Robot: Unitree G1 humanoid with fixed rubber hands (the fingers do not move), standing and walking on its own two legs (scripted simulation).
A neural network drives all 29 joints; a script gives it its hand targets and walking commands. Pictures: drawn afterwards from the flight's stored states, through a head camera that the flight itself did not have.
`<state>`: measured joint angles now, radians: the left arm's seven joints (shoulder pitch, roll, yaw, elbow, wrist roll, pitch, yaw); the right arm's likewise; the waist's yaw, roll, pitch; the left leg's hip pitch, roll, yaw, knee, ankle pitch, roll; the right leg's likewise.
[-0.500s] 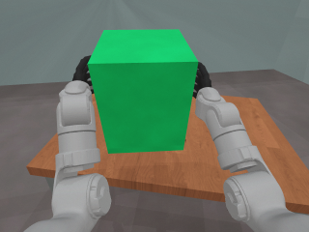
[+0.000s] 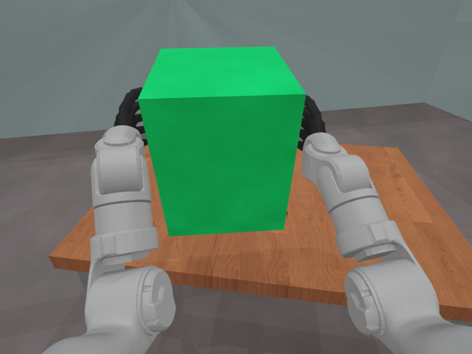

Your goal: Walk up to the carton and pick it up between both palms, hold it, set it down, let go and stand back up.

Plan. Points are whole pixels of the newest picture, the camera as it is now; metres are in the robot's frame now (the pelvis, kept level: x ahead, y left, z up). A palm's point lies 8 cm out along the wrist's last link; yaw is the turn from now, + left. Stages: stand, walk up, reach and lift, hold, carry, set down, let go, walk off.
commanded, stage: hold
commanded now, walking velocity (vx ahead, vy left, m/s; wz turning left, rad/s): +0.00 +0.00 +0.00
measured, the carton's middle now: (222, 139) +0.39 -0.01 +0.26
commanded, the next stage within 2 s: none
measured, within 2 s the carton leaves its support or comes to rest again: neither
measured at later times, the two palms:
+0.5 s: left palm (130, 133) +0.36 +0.13 +0.29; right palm (313, 138) +0.34 -0.16 +0.27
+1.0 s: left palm (125, 134) +0.37 +0.14 +0.29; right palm (307, 136) +0.35 -0.15 +0.27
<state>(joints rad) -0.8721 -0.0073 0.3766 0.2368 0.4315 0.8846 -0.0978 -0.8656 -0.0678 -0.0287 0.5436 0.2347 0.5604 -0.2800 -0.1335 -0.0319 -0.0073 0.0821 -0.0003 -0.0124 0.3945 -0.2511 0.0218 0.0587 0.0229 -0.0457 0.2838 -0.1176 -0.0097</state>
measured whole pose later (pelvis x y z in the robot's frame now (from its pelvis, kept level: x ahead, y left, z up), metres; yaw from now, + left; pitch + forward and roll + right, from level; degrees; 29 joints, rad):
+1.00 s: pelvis +0.00 +0.00 +0.00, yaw +1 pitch -11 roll -2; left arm -0.88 0.03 0.36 0.28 0.41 0.86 -0.11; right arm -0.87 -0.05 -0.04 0.55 0.23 0.54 -0.30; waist -0.15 -0.06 -0.03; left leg 0.06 0.00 -0.02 0.39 -0.25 0.02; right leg 0.04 0.03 -0.06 0.27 -0.12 -0.02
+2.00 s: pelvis -0.01 -0.02 +0.00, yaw +2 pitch -11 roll -1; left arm -0.95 0.04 0.41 0.38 0.41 0.82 -0.11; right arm -0.93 -0.02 -0.09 0.62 0.16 0.54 -0.28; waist -0.13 -0.05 -0.03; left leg 0.01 0.00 -0.04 0.39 -0.21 0.00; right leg -0.01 0.03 -0.07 0.31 -0.11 -0.03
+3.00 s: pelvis +0.01 +0.01 +0.00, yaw +1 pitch -12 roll -2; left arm -0.85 -0.01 0.35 0.23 0.42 0.89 -0.09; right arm -0.85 -0.08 -0.02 0.53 0.26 0.57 -0.29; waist -0.15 -0.03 -0.03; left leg 0.08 -0.01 -0.01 0.40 -0.26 0.03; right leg 0.07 0.02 -0.04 0.28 -0.13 0.00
